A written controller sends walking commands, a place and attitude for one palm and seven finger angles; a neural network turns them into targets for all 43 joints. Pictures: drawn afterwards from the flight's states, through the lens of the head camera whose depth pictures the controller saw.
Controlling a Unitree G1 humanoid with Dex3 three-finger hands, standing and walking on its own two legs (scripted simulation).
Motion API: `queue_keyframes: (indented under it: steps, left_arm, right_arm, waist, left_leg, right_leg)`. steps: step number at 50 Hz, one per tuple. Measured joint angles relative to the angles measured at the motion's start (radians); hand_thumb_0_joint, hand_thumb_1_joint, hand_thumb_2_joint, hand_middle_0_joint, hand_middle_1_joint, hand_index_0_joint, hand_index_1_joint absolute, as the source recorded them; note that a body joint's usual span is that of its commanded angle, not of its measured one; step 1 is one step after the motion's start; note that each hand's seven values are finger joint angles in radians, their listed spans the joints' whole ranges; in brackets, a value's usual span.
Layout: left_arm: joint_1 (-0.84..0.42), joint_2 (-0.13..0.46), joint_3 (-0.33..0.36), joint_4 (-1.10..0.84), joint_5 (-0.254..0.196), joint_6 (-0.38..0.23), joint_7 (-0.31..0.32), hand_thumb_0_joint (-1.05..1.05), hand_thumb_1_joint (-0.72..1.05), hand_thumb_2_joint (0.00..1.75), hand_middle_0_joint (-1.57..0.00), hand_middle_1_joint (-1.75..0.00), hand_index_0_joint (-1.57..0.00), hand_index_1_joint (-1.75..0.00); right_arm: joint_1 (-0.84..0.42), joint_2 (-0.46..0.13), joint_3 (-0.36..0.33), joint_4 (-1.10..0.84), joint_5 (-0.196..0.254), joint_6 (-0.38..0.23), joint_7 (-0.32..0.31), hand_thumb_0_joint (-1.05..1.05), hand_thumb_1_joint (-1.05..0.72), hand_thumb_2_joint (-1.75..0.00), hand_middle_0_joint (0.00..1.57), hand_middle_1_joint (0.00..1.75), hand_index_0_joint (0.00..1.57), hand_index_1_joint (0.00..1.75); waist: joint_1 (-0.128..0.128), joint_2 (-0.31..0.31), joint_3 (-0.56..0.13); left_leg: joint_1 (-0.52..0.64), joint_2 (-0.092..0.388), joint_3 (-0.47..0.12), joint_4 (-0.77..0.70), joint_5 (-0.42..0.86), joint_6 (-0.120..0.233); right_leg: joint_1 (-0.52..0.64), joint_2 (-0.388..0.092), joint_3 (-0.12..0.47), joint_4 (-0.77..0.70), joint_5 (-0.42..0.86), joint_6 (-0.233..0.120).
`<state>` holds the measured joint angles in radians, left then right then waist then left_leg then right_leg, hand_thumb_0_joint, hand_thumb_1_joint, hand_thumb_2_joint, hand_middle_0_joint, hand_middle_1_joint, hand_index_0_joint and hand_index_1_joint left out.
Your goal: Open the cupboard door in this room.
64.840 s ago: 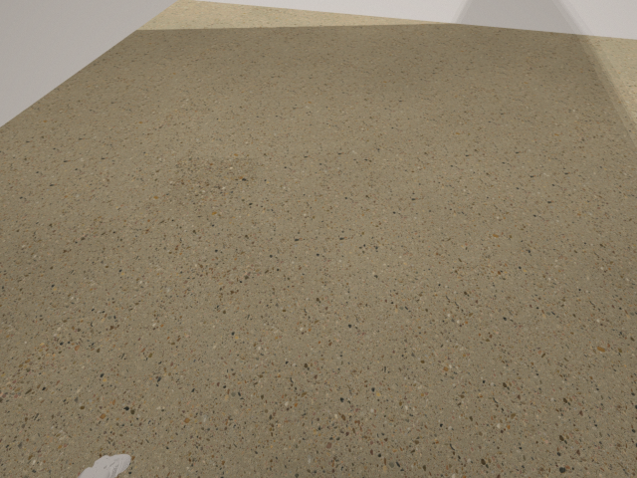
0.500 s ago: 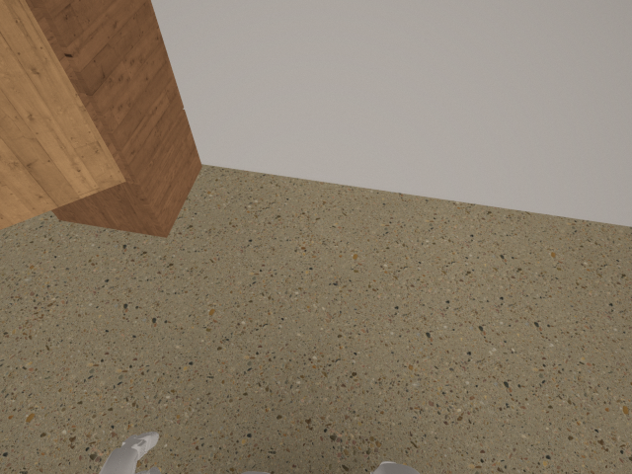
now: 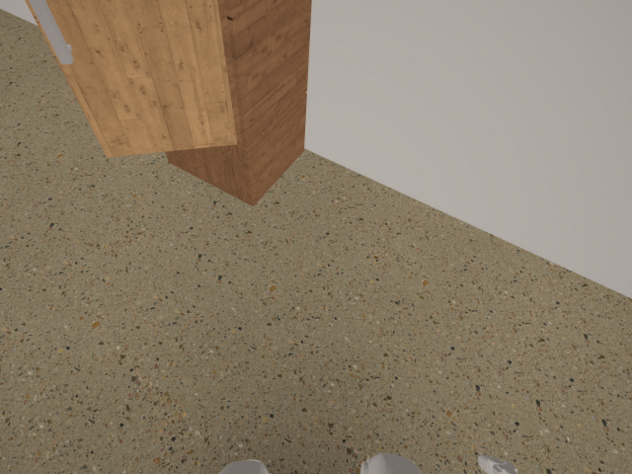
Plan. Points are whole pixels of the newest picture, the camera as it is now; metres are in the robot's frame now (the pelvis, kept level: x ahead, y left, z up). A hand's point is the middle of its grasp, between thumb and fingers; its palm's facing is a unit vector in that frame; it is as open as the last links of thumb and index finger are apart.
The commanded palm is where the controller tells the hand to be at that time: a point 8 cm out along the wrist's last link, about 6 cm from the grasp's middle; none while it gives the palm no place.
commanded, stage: turn to face it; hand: left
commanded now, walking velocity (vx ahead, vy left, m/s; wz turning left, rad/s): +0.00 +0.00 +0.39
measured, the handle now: (52, 23) +0.95 +0.65 +0.00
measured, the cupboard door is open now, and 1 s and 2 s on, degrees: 43 43 43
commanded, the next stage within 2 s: take the last steps up to it in 0.34 s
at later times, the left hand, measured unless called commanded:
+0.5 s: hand out of the picture +0.02 +0.16 -0.16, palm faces +0.23 -0.95 -0.21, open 7.3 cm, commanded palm none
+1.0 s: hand out of the picture +0.09 +0.18 -0.15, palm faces +0.35 -0.91 -0.23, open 7.4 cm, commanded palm none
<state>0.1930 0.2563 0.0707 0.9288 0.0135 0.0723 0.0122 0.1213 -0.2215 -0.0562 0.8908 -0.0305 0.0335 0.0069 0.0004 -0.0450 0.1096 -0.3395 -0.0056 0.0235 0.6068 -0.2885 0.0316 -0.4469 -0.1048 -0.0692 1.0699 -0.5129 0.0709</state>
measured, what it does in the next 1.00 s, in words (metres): steps on the spot, turning left: right foot, then left foot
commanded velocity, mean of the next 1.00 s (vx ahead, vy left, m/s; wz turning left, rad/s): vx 0.17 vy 0.09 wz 0.22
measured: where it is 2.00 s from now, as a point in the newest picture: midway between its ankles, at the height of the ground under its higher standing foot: (238, 382)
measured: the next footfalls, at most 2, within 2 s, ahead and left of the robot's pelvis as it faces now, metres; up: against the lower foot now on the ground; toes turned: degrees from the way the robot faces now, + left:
right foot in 0.24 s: +0.06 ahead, -0.15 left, +0.00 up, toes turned +2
left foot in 0.54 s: +0.03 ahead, +0.09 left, +0.00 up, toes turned +15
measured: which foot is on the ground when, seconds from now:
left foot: down 0.00-0.24, up 0.26-0.52, down 0.54-0.88, up 0.90-1.00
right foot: up 0.00-0.22, down 0.24-0.56, up 0.58-0.86, down 0.88-1.00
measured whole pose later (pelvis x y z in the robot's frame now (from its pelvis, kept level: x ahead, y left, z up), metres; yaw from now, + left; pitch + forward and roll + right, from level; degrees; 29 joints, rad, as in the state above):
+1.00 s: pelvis +0.09 -0.02 +0.01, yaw +18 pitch -1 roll +1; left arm 0.24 0.15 0.05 0.99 0.02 -0.04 0.00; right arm 0.29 -0.21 -0.06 1.08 -0.03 0.04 0.02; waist 0.00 0.04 0.05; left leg -0.42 0.01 0.02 1.05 -0.37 0.00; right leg -0.24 -0.08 -0.14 0.55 -0.29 -0.01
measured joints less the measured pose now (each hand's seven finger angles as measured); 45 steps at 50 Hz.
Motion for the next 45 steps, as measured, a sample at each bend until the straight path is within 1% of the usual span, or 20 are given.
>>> queue_keyframes:
  steps: [2, 5, 8, 11, 12, 14, 17, 19, 21, 24, 27, 28, 30, 33, 35, 37, 41, 43, 44, 45]
  left_arm:
    - [-0.008, 0.005, 0.004, -0.004, 0.0, -0.005, -0.004, 0.0, 0.9, 0.9, -0.2, -0.3, -0.2, -0.3]
    - [-0.017, 0.004, 0.002, -0.014, -0.001, -0.012, -0.006, 0.0, 0.9, 0.9, -0.2, -0.3, -0.2, -0.3]
    - [-0.025, -0.004, -0.003, -0.023, -0.003, -0.019, -0.005, 0.0, 0.9, 0.9, -0.2, -0.3, -0.2, -0.3]
    - [-0.021, -0.014, -0.011, -0.032, -0.004, -0.037, -0.005, 0.0, 0.9, 0.9, -0.2, -0.3, -0.2, -0.3]
    - [-0.013, -0.015, -0.013, -0.036, -0.001, -0.047, -0.003, 0.0, 0.9, 0.9, -0.2, -0.3, -0.2, -0.3]
    - [-0.012, -0.04, -0.02, -0.028, 0.006, -0.057, 0.002, 0.0, 0.9, 0.9, -0.2, -0.3, -0.2, -0.3]
    - [0.006, -0.072, -0.032, -0.018, 0.008, -0.061, 0.005, 0.0, 0.9, 0.9, -0.2, -0.3, -0.2, -0.3]
    - [0.019, -0.084, -0.037, -0.009, 0.009, -0.061, 0.005, 0.0, 0.9, 0.9, -0.2, -0.3, -0.2, -0.3]
    - [0.029, -0.09, -0.04, 0.0, 0.011, -0.063, 0.004, 0.0, 0.9, 0.9, -0.2, -0.3, -0.2, -0.3]
    - [0.041, -0.086, -0.035, 0.017, 0.013, -0.069, 0.006, 0.0, 0.91, 0.9, -0.2, -0.3, -0.21, -0.3]
    - [0.061, -0.074, -0.027, 0.038, 0.005, -0.069, -0.002, 0.0, 0.91, 0.9, -0.2, -0.3, -0.21, -0.3]
    - [0.066, -0.067, -0.023, 0.043, 0.002, -0.063, -0.006, 0.0, 0.91, 0.9, -0.2, -0.3, -0.21, -0.3]
    - [0.067, -0.05, -0.014, 0.06, 0.003, -0.043, -0.01, 0.0, 0.91, 0.9, -0.2, -0.3, -0.21, -0.3]
    - [0.052, -0.035, -0.006, 0.086, 0.008, -0.024, -0.02, 0.0, 0.91, 0.9, -0.2, -0.3, -0.2, -0.3]
    - [0.039, -0.033, -0.005, 0.087, 0.009, -0.03, -0.028, 0.0, 0.91, 0.9, -0.2, -0.3, -0.2, -0.3]
    - [0.027, -0.037, -0.007, 0.08, 0.009, -0.039, -0.033, 0.0, 0.91, 0.9, -0.2, -0.3, -0.2, -0.3]
    - [0.003, -0.051, -0.013, 0.061, 0.008, -0.054, -0.039, 0.0, 0.91, 0.9, -0.2, -0.3, -0.2, -0.3]
    - [-0.003, -0.058, -0.014, 0.051, 0.009, -0.067, -0.041, 0.0, 0.91, 0.9, -0.2, -0.3, -0.2, -0.3]
    - [0.0, -0.056, -0.015, 0.041, 0.01, -0.079, -0.042, 0.0, 0.9, 0.9, -0.2, -0.3, -0.2, -0.3]
    - [-0.001, -0.058, -0.013, 0.037, 0.013, -0.093, -0.039, 0.0, 0.9, 0.9, -0.2, -0.3, -0.2, -0.3]
  right_arm:
    - [0.005, 0.004, 0.005, 0.007, -0.001, -0.001, -0.006, 0.01, -0.91, -0.89, 0.2, 0.3, 0.2, 0.3]
    - [0.015, 0.006, 0.009, 0.018, -0.001, 0.002, -0.008, 0.01, -0.9, -0.89, 0.2, 0.3, 0.2, 0.3]
    - [0.025, 0.009, 0.008, 0.029, -0.002, 0.01, -0.006, 0.01, -0.9, -0.89, 0.2, 0.3, 0.2, 0.3]
    - [0.038, 0.011, 0.004, 0.039, 0.003, 0.019, -0.005, 0.01, -0.9, -0.89, 0.2, 0.3, 0.2, 0.3]
    - [0.044, 0.012, 0.002, 0.04, 0.007, 0.022, -0.003, 0.01, -0.9, -0.89, 0.2, 0.3, 0.2, 0.3]
    - [0.04, -0.001, -0.008, 0.049, 0.011, 0.033, -0.001, 0.01, -0.9, -0.89, 0.2, 0.3, 0.2, 0.3]
    - [0.033, -0.013, -0.017, 0.067, 0.011, 0.047, 0.001, 0.01, -0.91, -0.89, 0.2, 0.3, 0.2, 0.3]
    - [0.03, -0.012, -0.017, 0.075, 0.013, 0.048, 0.004, 0.01, -0.91, -0.89, 0.2, 0.3, 0.2, 0.3]
    - [0.029, -0.004, -0.014, 0.081, 0.016, 0.044, 0.005, 0.01, -0.91, -0.89, 0.2, 0.3, 0.2, 0.3]
    - [0.024, 0.008, -0.005, 0.092, 0.018, 0.034, 0.003, 0.01, -0.91, -0.89, 0.2, 0.3, 0.2, 0.3]
    - [0.028, 0.013, 0.007, 0.095, 0.014, 0.013, 0.004, 0.01, -0.91, -0.89, 0.2, 0.3, 0.2, 0.3]
    - [0.032, 0.015, 0.008, 0.094, 0.01, 0.004, 0.004, 0.01, -0.91, -0.89, 0.2, 0.3, 0.2, 0.3]
    - [0.037, 0.028, 0.013, 0.091, 0.0, -0.008, 0.002, 0.01, -0.91, -0.89, 0.2, 0.3, 0.2, 0.3]
    - [0.07, 0.042, 0.021, 0.084, -0.003, -0.029, -0.01, 0.01, -0.91, -0.89, 0.2, 0.3, 0.2, 0.3]
    - [0.098, 0.047, 0.026, 0.092, -0.002, -0.04, -0.016, 0.01, -0.91, -0.89, 0.2, 0.3, 0.2, 0.3]
    - [0.125, 0.049, 0.029, 0.108, -0.001, -0.045, -0.017, 0.01, -0.91, -0.89, 0.2, 0.3, 0.2, 0.3]
    - [0.17, 0.046, 0.028, 0.144, -0.001, -0.04, -0.012, 0.01, -0.9, -0.89, 0.2, 0.3, 0.2, 0.3]
    - [0.19, 0.043, 0.025, 0.16, 0.001, -0.033, -0.009, 0.01, -0.9, -0.89, 0.2, 0.3, 0.2, 0.3]
    - [0.205, 0.044, 0.023, 0.164, 0.005, -0.03, -0.007, 0.01, -0.9, -0.89, 0.2, 0.3, 0.2, 0.3]
    - [0.213, 0.043, 0.02, 0.171, 0.009, -0.026, -0.004, 0.01, -0.9, -0.89, 0.2, 0.3, 0.2, 0.3]
  waist:
    - [0.004, 0.011, -0.003]
    - [0.005, 0.032, -0.009]
    - [-0.002, 0.052, -0.017]
    - [-0.003, 0.062, -0.029]
    - [0.0, 0.056, -0.039]
    - [-0.003, 0.081, -0.031]
    - [-0.005, 0.087, -0.024]
    - [-0.009, 0.075, -0.022]
    - [-0.008, 0.055, -0.02]
    - [0.005, 0.027, -0.017]
    - [0.011, 0.018, -0.025]
    - [0.01, 0.012, -0.03]
    - [0.022, -0.009, -0.029]
    - [0.016, -0.005, -0.038]
    - [0.013, 0.007, -0.043]
    - [0.01, 0.023, -0.049]
    - [0.002, 0.055, -0.059]
    - [-0.001, 0.066, -0.062]
    - [-0.001, 0.061, -0.068]
    - [0.003, 0.058, -0.069]
  left_leg:
    - [0.015, -0.001, -0.02, -0.043, 0.028, -0.004]
    - [0.03, 0.0, -0.048, -0.084, 0.054, -0.009]
    - [0.032, -0.001, -0.078, -0.091, 0.06, -0.021]
    - [0.017, -0.011, -0.101, -0.057, 0.044, -0.04]
    - [0.001, -0.021, -0.101, -0.028, 0.028, -0.045]
    - [-0.049, -0.025, -0.103, 0.126, -0.119, -0.048]
    - [-0.115, -0.027, -0.068, 0.386, -0.179, -0.057]
    - [-0.12, -0.017, -0.04, 0.435, -0.172, -0.066]
    - [-0.093, -0.006, -0.015, 0.379, -0.179, -0.073]
    - [-0.022, 0.0, 0.011, 0.197, -0.168, -0.074]
    - [0.074, 0.002, 0.027, -0.031, -0.065, -0.061]
    - [0.079, -0.002, 0.028, -0.064, 0.012, -0.03]
    - [0.07, -0.013, 0.038, -0.031, 0.009, 0.003]
    - [0.091, -0.017, 0.031, -0.067, -0.006, 0.012]
    - [0.117, -0.02, 0.02, -0.12, 0.018, 0.009]
    - [0.142, -0.021, 0.009, -0.164, 0.036, 0.01]
    - [0.178, -0.021, -0.007, -0.189, 0.029, 0.004]
    - [0.179, -0.021, -0.012, -0.151, -0.005, -0.004]
    - [0.165, -0.028, -0.014, -0.103, -0.039, -0.005]
    - [0.135, -0.03, -0.009, -0.016, -0.104, -0.006]
  right_leg:
    - [-0.019, 0.014, 0.018, -0.008, 0.038, 0.001]
    - [-0.007, 0.03, 0.03, -0.098, 0.058, 0.0]
    - [0.044, 0.049, 0.03, -0.235, 0.073, -0.006]
    - [0.139, 0.065, 0.02, -0.44, 0.175, -0.016]
    - [0.165, 0.061, 0.022, -0.503, 0.207, -0.041]
    - [0.167, 0.061, 0.003, -0.48, 0.198, -0.073]
    - [0.199, 0.047, -0.018, -0.5, 0.193, -0.075]
    - [0.221, 0.035, -0.03, -0.529, 0.204, -0.071]
    - [0.237, 0.021, -0.042, -0.551, 0.212, -0.069]
    - [0.246, 0.006, -0.057, -0.554, 0.209, -0.062]
    - [0.236, -0.002, -0.079, -0.508, 0.177, -0.045]
    - [0.222, -0.01, -0.085, -0.472, 0.156, -0.038]
    - [0.163, -0.011, -0.052, -0.317, 0.032, -0.038]
    - [0.052, 0.013, -0.01, -0.078, 0.024, -0.049]
    - [0.007, 0.018, -0.004, -0.028, 0.067, -0.051]
    - [-0.009, 0.018, -0.006, -0.064, 0.095, -0.05]
    - [0.03, 0.022, -0.018, -0.267, 0.121, -0.047]
    - [0.086, 0.032, -0.031, -0.392, 0.159, -0.046]
    - [0.128, 0.029, -0.03, -0.472, 0.152, -0.051]
    - [0.136, 0.025, -0.03, -0.492, 0.215, -0.061]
